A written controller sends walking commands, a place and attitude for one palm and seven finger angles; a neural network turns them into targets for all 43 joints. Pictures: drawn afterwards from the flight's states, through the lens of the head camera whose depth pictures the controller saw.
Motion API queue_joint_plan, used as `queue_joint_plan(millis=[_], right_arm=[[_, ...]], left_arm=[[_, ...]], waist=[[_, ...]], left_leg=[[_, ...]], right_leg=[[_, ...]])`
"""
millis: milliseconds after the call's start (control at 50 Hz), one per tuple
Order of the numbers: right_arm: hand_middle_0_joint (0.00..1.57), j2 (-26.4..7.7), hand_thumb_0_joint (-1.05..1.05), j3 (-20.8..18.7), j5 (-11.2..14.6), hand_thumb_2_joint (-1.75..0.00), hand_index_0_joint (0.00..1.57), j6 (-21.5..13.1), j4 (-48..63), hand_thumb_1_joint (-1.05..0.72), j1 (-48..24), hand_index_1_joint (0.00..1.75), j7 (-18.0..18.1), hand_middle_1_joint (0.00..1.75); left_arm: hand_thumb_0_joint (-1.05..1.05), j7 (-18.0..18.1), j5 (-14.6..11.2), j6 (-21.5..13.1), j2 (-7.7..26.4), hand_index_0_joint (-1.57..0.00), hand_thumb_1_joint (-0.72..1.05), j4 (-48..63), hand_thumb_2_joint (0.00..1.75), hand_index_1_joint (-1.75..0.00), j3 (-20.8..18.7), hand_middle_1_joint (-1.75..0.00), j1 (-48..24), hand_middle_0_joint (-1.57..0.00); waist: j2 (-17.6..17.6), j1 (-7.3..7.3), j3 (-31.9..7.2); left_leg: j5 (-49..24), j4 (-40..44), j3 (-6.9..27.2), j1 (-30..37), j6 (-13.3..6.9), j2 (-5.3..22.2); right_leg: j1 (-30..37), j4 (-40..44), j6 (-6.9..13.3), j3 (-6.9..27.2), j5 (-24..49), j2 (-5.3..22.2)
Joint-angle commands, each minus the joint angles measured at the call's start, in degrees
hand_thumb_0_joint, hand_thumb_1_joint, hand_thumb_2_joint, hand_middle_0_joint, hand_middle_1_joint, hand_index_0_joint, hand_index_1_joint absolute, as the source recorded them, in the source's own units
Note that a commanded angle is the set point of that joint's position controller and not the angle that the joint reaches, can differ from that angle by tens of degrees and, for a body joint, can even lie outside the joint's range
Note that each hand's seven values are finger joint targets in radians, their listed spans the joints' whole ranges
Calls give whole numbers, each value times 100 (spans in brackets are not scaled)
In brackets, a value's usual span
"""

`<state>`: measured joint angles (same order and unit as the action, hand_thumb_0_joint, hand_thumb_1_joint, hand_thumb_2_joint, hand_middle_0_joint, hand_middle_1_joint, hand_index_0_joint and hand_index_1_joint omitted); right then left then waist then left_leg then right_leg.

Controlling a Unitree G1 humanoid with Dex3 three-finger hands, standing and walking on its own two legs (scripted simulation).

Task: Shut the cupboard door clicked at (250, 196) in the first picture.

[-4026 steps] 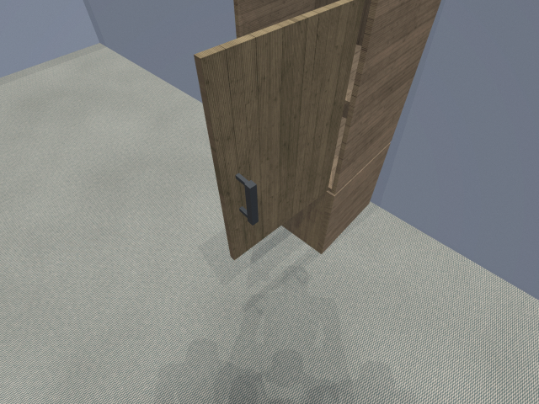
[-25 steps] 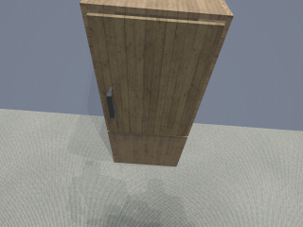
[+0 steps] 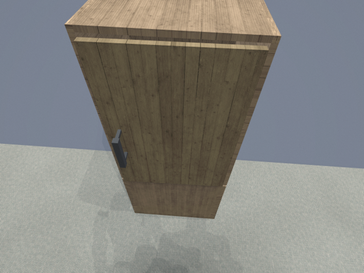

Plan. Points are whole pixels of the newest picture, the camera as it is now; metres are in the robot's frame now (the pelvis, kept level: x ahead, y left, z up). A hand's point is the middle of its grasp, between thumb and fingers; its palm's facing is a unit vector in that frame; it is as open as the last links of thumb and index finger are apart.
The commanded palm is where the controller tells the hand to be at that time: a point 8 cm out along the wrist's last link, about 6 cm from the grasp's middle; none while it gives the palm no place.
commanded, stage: come to a stop and stand still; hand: left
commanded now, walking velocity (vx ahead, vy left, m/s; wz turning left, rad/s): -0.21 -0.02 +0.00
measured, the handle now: (121, 149) +0.47 +0.23 -0.09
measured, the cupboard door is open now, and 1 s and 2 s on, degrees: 1 1 1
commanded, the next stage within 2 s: look again from close up in 1.06 s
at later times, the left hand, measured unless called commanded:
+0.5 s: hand out of the picture +0.04 +0.20 -0.17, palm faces +0.01 -0.97 -0.24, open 7.4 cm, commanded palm none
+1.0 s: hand out of the picture +0.02 +0.19 -0.17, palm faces -0.03 -0.98 -0.21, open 7.4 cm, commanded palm none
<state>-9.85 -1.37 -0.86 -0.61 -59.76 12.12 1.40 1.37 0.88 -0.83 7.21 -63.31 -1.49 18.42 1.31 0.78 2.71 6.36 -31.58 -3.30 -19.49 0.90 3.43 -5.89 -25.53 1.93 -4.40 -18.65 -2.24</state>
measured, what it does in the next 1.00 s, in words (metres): stands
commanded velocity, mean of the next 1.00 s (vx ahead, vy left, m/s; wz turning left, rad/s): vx -0.04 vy -0.01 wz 0.00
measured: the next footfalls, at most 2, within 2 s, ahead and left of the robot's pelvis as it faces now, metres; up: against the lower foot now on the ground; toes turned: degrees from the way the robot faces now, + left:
none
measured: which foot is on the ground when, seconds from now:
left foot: down 0.00-1.00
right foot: down 0.00-1.00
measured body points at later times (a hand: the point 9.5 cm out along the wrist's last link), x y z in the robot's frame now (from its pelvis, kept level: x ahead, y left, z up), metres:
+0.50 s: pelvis -0.01 +0.00 +0.00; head +0.01 +0.00 +0.45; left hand +0.04 +0.25 -0.15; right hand +0.03 -0.24 -0.15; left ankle +0.06 +0.11 -0.73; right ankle -0.06 -0.10 -0.73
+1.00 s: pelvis +0.00 +0.02 +0.00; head +0.01 +0.01 +0.45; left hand +0.03 +0.25 -0.16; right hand -0.01 -0.20 -0.17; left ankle +0.06 +0.11 -0.73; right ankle -0.06 -0.10 -0.73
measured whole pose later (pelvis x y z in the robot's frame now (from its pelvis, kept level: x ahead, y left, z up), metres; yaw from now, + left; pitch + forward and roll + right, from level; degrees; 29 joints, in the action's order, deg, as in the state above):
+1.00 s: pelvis +0.00 +0.02 +0.00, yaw -2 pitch -1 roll +0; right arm -8.7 0.3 -1.2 0.4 -61.4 17.5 0.9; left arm 2.4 0.9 -0.1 8.6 -59.5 1.0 17.3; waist 1.0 -0.7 1.6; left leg 12.2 -30.7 -6.2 -17.8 -2.5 0.4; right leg -8.0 -30.6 -0.2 -1.4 -21.7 1.1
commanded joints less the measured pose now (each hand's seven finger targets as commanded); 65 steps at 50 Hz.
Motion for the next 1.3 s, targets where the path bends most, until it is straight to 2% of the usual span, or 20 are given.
queue_joint_plan(millis=[0,60,120,180,260,340,400,440,540,560,580,600,620,640,660,700,780,820,1120,1280], right_arm=[[20,-679,0,-56,21,-90,20,-32,22,-90,522,30,82,30],[20,-742,0,-102,54,-90,20,48,98,-90,220,30,158,30],[20,-845,0,-187,41,-90,20,126,248,-90,169,30,170,30],[20,-918,0,-267,26,-90,20,176,383,-90,108,30,158,30],[20,-833,0,-256,6,-90,20,206,499,-90,-83,30,110,30],[20,-581,0,-176,1,-90,20,261,471,-90,-141,30,-5,30],[20,-562,0,-108,-12,-90,20,248,300,-90,-13,30,-36,30],[20,-626,0,-70,-11,-90,20,205,217,-90,13,30,-34,30],[20,-634,0,8,7,-90,20,85,-95,-90,217,30,-12,30],[20,-593,0,19,16,-90,20,59,-161,-90,313,30,-6,30],[20,-732,0,-1,45,-90,20,-49,281,-90,-78,30,-17,30],[20,-400,0,31,20,-90,20,11,324,-90,451,30,-83,30],[20,-453,0,27,-6,-90,20,50,298,-90,656,30,-112,30],[20,-479,0,25,-18,-90,20,25,323,-90,774,30,-123,30],[20,-451,0,59,-35,-90,20,-39,321,-90,812,30,-125,30],[20,-531,0,79,-12,-90,20,-59,368,-90,782,30,-69,30],[20,-527,0,84,-10,-90,20,-24,358,-90,708,30,-55,30],[20,-529,0,67,-15,-90,20,-11,328,-90,738,30,-61,30],[20,-574,0,55,24,-90,20,-116,-26,-90,522,30,-16,30],[20,-676,0,46,43,-90,20,-126,-97,-90,286,30,6,30]], left_arm=[[0,187,9,46,514,-20,90,234,90,-30,-43,-30,371,-20],[0,146,-1,149,686,-20,90,271,90,-30,-77,-30,260,-20],[0,156,10,152,801,-20,90,340,90,-30,-106,-30,282,-20],[0,149,38,174,849,-20,90,544,90,-30,-150,-30,149,-20],[0,110,73,225,882,-20,90,701,90,-30,-174,-30,102,-20],[0,55,57,184,1055,-20,90,784,90,-30,-156,-30,-286,-20],[0,38,29,176,1064,-20,90,764,90,-30,-103,-30,-514,-20],[0,27,7,178,1046,-20,90,665,90,-30,-69,-30,-439,-20],[0,26,-40,112,941,-20,90,354,90,-30,-22,-30,-186,-20],[0,32,-31,97,948,-20,90,310,90,-30,-21,-30,-173,-20],[0,305,78,-79,886,-20,90,381,90,-30,94,-30,278,-20],[0,269,34,-147,1229,-20,90,630,90,-30,42,-30,-137,-20],[0,236,4,-169,1182,-20,90,771,90,-30,57,-30,-359,-20],[0,216,-5,-169,1119,-20,90,850,90,-30,56,-30,-382,-20],[0,205,-7,-188,1062,-20,90,849,90,-30,52,-30,-281,-20],[0,191,-39,-122,931,-20,90,736,90,-30,78,-30,-22,-20],[0,156,-22,-31,765,-20,90,625,90,-30,145,-30,79,-20],[0,149,-22,-14,743,-20,90,618,90,-30,153,-30,113,-20],[0,130,-2,-52,814,-20,90,332,90,-30,148,-30,320,-20],[0,110,17,-44,887,-20,90,222,90,-30,141,-30,290,-20]], waist=[[49,-87,-208],[740,-30,-206],[329,-88,-729],[168,-117,-864],[-92,-39,-696],[-660,-146,-111],[-361,-208,227],[-221,-136,349],[-126,-43,65],[-127,-37,16],[12,95,310],[-87,-328,-116],[-110,-391,-228],[72,-415,-323],[423,-319,-445],[228,-193,-387],[-134,-129,325],[-222,-144,325],[-161,-88,-102],[-105,-61,-13]], left_leg=[[-2977,311,708,1268,-478,828],[-3116,627,892,1181,-619,883],[-3392,316,767,1573,-598,858],[-3207,271,752,1568,-602,905],[-1406,432,735,886,-516,742],[488,271,347,643,-156,138],[495,587,472,882,-147,231],[685,1011,662,636,-193,338],[419,1312,665,737,-174,350],[118,1278,622,813,-179,363],[-300,-161,218,597,-78,248],[766,-93,258,513,-117,151],[801,-103,242,542,-121,134],[426,21,284,561,-155,157],[-152,169,335,622,-204,198],[-379,270,546,558,-371,319],[612,640,623,178,-415,272],[904,749,622,276,-404,257],[-152,818,473,965,-423,331],[-296,864,432,1025,-420,368]], right_leg=[[-775,205,-80,587,1545,748],[-627,-35,-157,436,1265,676],[-582,-161,-126,503,1961,734],[-635,-347,-108,530,2094,702],[-450,-127,10,733,1649,726],[-979,662,376,1290,822,1275],[-1352,837,307,1100,-17,1105],[-1088,858,141,976,-260,883],[-478,907,74,885,257,864],[-361,897,65,850,502,862],[-817,770,-135,1233,2998,1155],[-724,652,125,1250,2007,1421],[-881,581,289,1125,993,1246],[-859,365,334,996,875,1060],[-616,107,311,807,1383,951],[-575,-39,210,688,966,701],[-921,197,164,712,-77,615],[-1064,232,148,730,-334,609],[-798,311,15,749,656,728],[-749,429,-12,786,869,764]])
